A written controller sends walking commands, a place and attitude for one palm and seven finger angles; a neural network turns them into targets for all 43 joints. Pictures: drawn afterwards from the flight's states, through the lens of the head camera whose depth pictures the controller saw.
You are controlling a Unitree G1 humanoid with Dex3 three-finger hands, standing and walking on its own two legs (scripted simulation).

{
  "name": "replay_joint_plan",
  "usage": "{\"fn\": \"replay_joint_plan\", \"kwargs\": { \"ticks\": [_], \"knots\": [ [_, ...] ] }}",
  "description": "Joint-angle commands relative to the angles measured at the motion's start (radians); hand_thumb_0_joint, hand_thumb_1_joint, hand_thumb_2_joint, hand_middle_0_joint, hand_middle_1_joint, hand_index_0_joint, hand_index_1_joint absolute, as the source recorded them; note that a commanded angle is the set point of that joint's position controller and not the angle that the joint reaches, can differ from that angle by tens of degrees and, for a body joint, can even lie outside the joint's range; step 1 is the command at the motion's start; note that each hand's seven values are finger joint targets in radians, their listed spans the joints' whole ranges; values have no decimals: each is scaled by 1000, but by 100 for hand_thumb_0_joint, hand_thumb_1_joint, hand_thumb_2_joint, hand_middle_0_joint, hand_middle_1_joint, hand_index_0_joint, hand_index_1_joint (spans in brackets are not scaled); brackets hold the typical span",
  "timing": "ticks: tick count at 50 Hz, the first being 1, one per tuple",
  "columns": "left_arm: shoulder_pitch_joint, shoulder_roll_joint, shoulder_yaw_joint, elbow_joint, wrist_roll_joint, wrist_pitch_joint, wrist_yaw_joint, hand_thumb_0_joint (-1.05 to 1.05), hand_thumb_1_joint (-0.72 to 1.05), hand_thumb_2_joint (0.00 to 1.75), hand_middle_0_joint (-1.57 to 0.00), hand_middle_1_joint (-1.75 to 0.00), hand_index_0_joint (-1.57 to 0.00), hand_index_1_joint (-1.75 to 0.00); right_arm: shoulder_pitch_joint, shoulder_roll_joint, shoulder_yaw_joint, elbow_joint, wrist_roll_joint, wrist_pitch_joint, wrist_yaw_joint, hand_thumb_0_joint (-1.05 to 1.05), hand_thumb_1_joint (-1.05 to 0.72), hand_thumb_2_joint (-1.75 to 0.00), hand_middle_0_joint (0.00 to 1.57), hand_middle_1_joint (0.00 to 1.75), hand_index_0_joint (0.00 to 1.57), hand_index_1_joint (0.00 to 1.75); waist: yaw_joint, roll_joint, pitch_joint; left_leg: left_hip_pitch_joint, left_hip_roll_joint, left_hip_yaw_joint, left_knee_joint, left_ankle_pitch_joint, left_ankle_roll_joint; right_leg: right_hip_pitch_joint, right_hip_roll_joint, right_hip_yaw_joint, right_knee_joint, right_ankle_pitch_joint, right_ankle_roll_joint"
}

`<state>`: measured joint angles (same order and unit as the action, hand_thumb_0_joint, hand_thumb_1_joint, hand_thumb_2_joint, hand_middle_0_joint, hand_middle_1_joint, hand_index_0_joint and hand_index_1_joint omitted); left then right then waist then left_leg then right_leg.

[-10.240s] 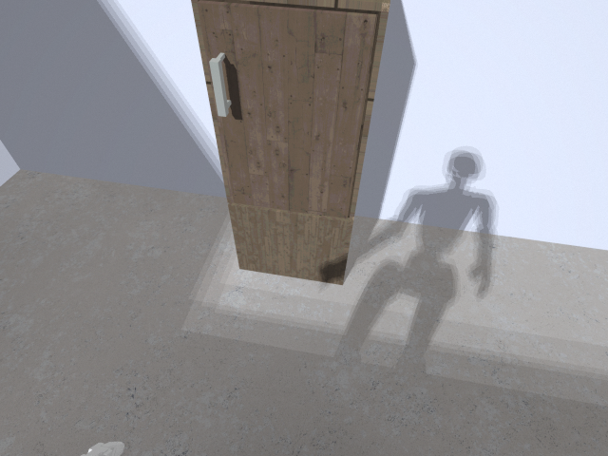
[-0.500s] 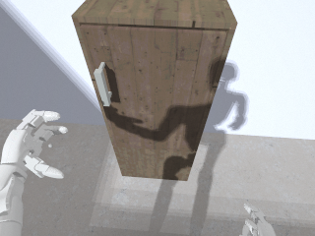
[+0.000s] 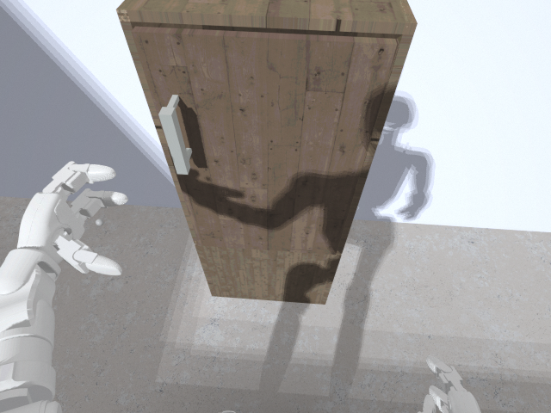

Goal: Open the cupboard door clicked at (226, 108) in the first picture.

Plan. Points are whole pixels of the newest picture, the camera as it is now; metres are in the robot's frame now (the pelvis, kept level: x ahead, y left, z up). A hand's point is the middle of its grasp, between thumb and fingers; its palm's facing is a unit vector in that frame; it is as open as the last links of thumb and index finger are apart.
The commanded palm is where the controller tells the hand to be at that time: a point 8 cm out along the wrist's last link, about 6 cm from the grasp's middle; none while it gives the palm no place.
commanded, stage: move the hooked fingers beside the handle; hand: left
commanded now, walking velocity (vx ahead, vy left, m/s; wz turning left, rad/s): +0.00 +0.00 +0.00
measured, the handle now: (179, 136) +0.55 +0.21 +0.08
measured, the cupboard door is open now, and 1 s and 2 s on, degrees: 0 0 0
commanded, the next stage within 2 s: none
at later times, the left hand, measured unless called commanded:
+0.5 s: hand (111, 186) +0.41 +0.27 +0.10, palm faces -0.02 -1.00 +0.01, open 14.0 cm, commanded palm +0.39 +0.33 +0.09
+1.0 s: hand (128, 161) +0.47 +0.27 +0.09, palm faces -0.02 -1.00 +0.00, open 14.0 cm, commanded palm +0.45 +0.32 +0.09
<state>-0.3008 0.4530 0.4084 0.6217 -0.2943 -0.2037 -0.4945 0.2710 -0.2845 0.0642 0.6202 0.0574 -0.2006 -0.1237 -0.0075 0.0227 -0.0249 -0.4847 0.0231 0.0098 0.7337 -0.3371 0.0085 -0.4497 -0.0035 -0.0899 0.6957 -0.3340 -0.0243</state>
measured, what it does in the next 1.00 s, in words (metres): stands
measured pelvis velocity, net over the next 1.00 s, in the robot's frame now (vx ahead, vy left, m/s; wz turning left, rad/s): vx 0.01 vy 0.02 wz -0.04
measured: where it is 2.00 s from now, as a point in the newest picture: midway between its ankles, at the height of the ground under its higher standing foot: outside the picture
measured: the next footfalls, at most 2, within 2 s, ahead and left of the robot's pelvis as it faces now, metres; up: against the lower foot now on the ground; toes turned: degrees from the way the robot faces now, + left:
none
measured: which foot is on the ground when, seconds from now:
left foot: down 0.00-1.00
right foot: down 0.00-1.00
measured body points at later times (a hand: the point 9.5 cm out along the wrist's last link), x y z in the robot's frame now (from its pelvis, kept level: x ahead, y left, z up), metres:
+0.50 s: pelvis +0.01 +0.01 -0.01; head +0.07 +0.02 +0.44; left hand +0.40 +0.33 +0.10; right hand +0.09 -0.26 -0.10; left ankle +0.02 +0.11 -0.72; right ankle +0.01 -0.11 -0.72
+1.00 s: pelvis +0.01 +0.02 -0.01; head +0.10 +0.03 +0.43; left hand +0.46 +0.32 +0.09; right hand +0.05 -0.25 -0.12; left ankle +0.02 +0.11 -0.72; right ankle +0.01 -0.11 -0.72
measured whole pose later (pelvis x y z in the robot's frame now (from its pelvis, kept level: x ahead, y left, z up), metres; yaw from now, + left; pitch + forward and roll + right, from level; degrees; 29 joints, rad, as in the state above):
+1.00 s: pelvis +0.01 +0.02 -0.01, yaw -2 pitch +14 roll -2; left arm -0.75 0.60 0.47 1.10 -0.18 -0.31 -0.48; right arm 0.37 -0.29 0.06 0.62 0.03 -0.03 -0.07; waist -0.10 0.01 -0.06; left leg -0.69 0.03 0.03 0.84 -0.39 0.03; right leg -0.65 0.00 -0.06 0.77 -0.36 0.00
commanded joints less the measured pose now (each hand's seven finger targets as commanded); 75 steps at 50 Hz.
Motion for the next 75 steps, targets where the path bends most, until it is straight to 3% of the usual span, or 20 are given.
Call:
{"fn": "replay_joint_plan", "kwargs": {
  "ticks": [1, 7, 8, 10, 13, 14, 20, 25, 29, 33, 37, 44, 47, 49, 55, 58, 60, 66, 71, 75],
  "knots": [
    [-341, 314, 100, -127, -22, -68, -5, 0, -50, 30, -30, -120, -30, -120, 1, -147, -66, -122, -2, -37, -6, 0, -90, -90, 20, 30, 20, 30, -14, 40, -279, 108, -28, -33, -103, 144, 19, 78, 12, 72, -94, 162, 0],
    [-329, 332, 116, -88, -15, -64, -8, 0, -50, 30, -30, -120, -30, -120, 33, -153, -76, -140, -3, -11, 13, 0, -90, -90, 20, 30, 20, 30, -5, 51, -300, 95, -26, -21, -92, 219, 18, 83, 15, 67, -68, 254, -1],
    [-332, 348, 127, -77, -19, -64, -11, 0, -50, 30, -30, -120, -30, -120, 40, -158, -77, -143, -5, -6, 15, 0, -90, -90, 20, 30, 20, 30, -1, 11, -305, 81, -25, -21, -85, 228, 20, 102, 20, 70, -61, 265, -2],
    [-362, 377, 150, -55, -15, -70, -11, 0, -50, 30, -30, -120, -30, -120, 52, -162, -81, -139, -4, 5, 16, 0, -90, -90, 20, 30, 20, 30, -10, 12, -292, 61, -24, -16, -85, 204, 21, 87, 18, 75, -65, 250, 3],
    [-479, 336, 90, -59, -12, -92, -19, 0, -50, 30, -30, -120, -30, -120, 65, -160, -80, -134, -3, 15, 15, 0, -90, -90, 20, 30, 20, 30, -40, 36, -278, 73, -22, -16, -74, 199, 24, 44, 24, 75, -61, 235, 0],
    [-497, 374, 120, -42, -5, -98, -16, 0, -50, 30, -30, -120, -30, -120, 75, -165, -84, -125, -5, 18, 14, 0, -90, -90, 20, 30, 20, 30, -35, 46, -296, 74, -21, -22, -72, 200, 22, 44, 24, 76, -57, 233, 0],
    [-558, 374, 103, -11, 7, -124, -25, 0, -50, 30, -30, -120, -30, -120, 105, -168, -87, -106, -8, 35, 15, 0, -90, -90, 20, 30, 20, 30, -44, 94, -377, 127, -18, -33, -54, 252, 18, 24, 29, 68, -38, 259, -5],
    [-616, 421, 118, 146, 26, -95, -29, 0, -50, 30, -30, -120, -30, -120, 123, -177, -81, -95, -8, 61, 18, 0, -90, -90, 20, 30, 20, 30, -57, 43, -317, 43, -17, -32, -48, 208, 22, -3, 27, 66, -34, 234, -1],
    [-673, 413, 90, 82, 47, -130, -23, 0, -50, 30, -30, -120, -30, -120, 138, -175, -85, -110, -16, 70, 28, 0, -90, -90, 20, 30, 20, 30, -49, 158, -418, 147, -12, -47, -26, 335, 10, -42, 32, 56, -6, 278, -11],
    [-696, 420, 114, 139, 29, -151, -16, 0, -50, 30, -30, -120, -30, -120, 163, -181, -90, -96, -19, 90, 30, 0, -90, -90, 20, 30, 20, 30, -63, 42, -423, 126, -2, -56, -10, 349, 14, -43, 43, 50, 2, 287, -7],
    [-720, 415, 94, 219, 52, -128, -18, 0, -50, 30, -30, -120, -30, -120, 167, -184, -89, -89, -16, 110, 31, 0, -90, -90, 20, 30, 20, 30, -73, 78, -376, 96, -2, -52, -18, 302, 12, -86, 36, 46, -2, 247, -4],
    [-835, 440, 89, 201, 80, -165, 12, 0, -50, 30, -30, -120, -30, -120, 193, -183, -89, -83, -25, 136, 36, 0, -90, -90, 20, 30, 20, 30, -89, 127, -442, 145, 4, -63, 6, 347, 6, -124, 42, 49, 13, 243, -4],
    [-873, 456, 98, 252, 83, -174, 15, 0, -50, 30, -30, -120, -30, -120, 199, -187, -86, -70, -26, 146, 35, 0, -90, -90, 20, 30, 20, 30, -101, 104, -431, 115, 5, -65, 6, 298, 9, -126, 42, 49, 12, 220, -3],
    [-901, 522, 134, 298, 95, -169, 18, 0, -50, 30, -30, -120, -30, -120, 209, -194, -83, -62, -26, 155, 31, 0, -90, -90, 20, 30, 20, 30, -103, 93, -422, 70, 1, -60, 12, 281, 16, -111, 42, 57, 15, 228, -2],
    [-935, 554, 118, 358, 131, -156, 8, 0, -50, 30, -30, -120, -30, -120, 236, -197, -79, -61, -29, 179, 33, 0, -90, -90, 20, 30, 20, 30, -118, 135, -433, 50, 2, -52, 33, 291, 20, -135, 43, 62, 23, 240, 1],
    [-960, 579, 138, 384, 114, -162, -5, 0, -50, 30, -30, -120, -30, -120, 251, -203, -78, -65, -31, 192, 32, 0, -90, -90, 20, 30, 20, 30, -128, 77, -450, 10, 0, -48, 46, 288, 27, -102, 49, 68, 28, 262, 2],
    [-975, 618, 156, 397, 121, -160, -16, 0, -50, 30, -30, -120, -30, -120, 256, -206, -78, -65, -29, 200, 30, 0, -90, -90, 20, 30, 20, 30, -128, 102, -462, -7, -1, -42, 50, 270, 29, -96, 46, 75, 29, 262, 6],
    [-998, 597, 115, 423, 144, -148, -25, 0, -50, 30, -30, -120, -30, -120, 285, -206, -77, -58, -34, 221, 32, 0, -90, -90, 20, 30, 20, 30, -146, 150, -469, 27, 5, -53, 65, 304, 26, -166, 50, 65, 34, 247, 5],
    [-954, 609, 142, 414, 127, -143, -37, 0, -50, 30, -30, -120, -30, -120, 297, -209, -81, -69, -38, 238, 39, 0, -90, -90, 20, 30, 20, 30, -130, 129, -508, 37, 8, -51, 72, 340, 27, -147, 55, 60, 40, 276, 5],
    [-918, 634, 182, 319, 118, -166, -27, 0, -50, 30, -30, -120, -30, -120, 293, -203, -88, -88, -40, 250, 49, 0, -90, -90, 20, 30, 20, 30, -102, 184, -573, 103, 11, -54, 82, 451, 18, -130, 61, 56, 55, 333, 0]
  ]
}}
